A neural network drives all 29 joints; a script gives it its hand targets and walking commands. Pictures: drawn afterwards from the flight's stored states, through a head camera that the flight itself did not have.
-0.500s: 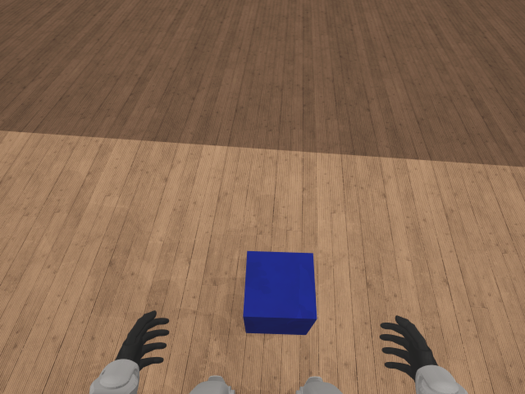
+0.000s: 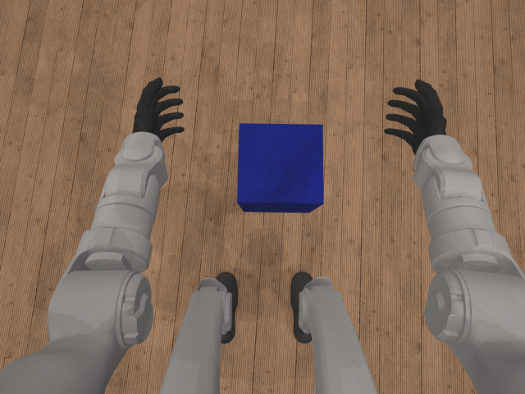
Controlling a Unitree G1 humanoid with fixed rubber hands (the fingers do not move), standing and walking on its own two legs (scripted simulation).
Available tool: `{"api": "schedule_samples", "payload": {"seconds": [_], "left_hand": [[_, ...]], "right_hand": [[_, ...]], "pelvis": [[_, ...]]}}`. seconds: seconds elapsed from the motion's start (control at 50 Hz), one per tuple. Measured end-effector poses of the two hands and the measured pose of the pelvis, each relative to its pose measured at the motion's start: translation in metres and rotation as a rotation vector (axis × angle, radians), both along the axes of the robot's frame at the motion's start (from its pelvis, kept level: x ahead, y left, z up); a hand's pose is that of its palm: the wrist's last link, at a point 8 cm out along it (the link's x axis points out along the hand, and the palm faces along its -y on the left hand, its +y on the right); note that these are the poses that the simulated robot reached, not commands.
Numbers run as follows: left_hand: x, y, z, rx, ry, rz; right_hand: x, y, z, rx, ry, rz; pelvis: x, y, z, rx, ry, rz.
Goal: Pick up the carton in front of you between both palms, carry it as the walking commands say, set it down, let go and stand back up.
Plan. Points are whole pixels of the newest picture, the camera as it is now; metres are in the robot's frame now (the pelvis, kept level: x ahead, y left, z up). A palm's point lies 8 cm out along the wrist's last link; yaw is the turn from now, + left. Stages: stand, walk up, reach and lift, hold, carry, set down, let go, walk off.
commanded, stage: reach and lift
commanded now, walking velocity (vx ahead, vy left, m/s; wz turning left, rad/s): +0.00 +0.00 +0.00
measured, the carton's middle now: (278, 173) +0.51 -0.04 -0.53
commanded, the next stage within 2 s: none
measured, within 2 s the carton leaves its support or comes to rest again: leaves its support in 1.90 s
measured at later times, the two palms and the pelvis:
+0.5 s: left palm (183, 137) +0.52 +0.16 -0.24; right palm (380, 140) +0.51 -0.22 -0.24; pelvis +0.02 +0.00 -0.09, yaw +1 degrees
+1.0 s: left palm (206, 165) +0.52 +0.15 -0.44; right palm (349, 168) +0.50 -0.21 -0.44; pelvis -0.04 +0.00 -0.27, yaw +1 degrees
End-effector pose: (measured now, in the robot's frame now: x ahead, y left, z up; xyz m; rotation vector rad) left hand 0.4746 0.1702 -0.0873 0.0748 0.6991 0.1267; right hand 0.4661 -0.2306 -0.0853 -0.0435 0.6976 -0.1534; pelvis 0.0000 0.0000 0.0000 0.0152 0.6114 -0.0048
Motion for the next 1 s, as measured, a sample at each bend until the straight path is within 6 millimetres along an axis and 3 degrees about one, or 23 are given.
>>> {"api": "schedule_samples", "payload": {"seconds": [0.16,0.26,0.36,0.5,0.66,0.82,1.0], "left_hand": [[0.053,-0.01,-0.015,-0.004,-0.054,-0.005],[0.061,-0.012,-0.036,-0.01,-0.051,-0.009],[0.057,-0.011,-0.072,-0.016,-0.029,-0.001],[0.046,-0.01,-0.153,-0.017,-0.006,0.003],[0.037,-0.008,-0.244,-0.012,-0.013,-0.002],[0.041,-0.012,-0.297,-0.018,-0.003,0.003],[0.041,-0.017,-0.356,-0.024,0.049,-0.001]], "right_hand": [[0.053,0.002,-0.015,0.003,-0.055,0.0],[0.06,0.003,-0.035,0.005,-0.053,-0.002],[0.056,0.006,-0.071,0.009,-0.032,-0.012],[0.044,0.01,-0.151,0.002,0.002,-0.027],[0.034,0.003,-0.242,-0.011,-0.009,-0.039],[0.037,0.008,-0.298,0.0,-0.005,-0.041],[0.038,0.016,-0.358,0.004,0.048,-0.026]], "pelvis": [[0.002,-0.002,-0.011,0.004,0.118,0.002],[0.013,-0.003,-0.014,0.006,0.191,0.004],[0.021,-0.003,-0.032,0.005,0.261,0.005],[0.016,0.0,-0.091,0.003,0.316,0.008],[-0.006,0.006,-0.174,0.007,0.263,0.007],[-0.03,0.008,-0.235,0.007,0.14,0.008],[-0.039,0.005,-0.273,0.008,0.062,0.011]]}}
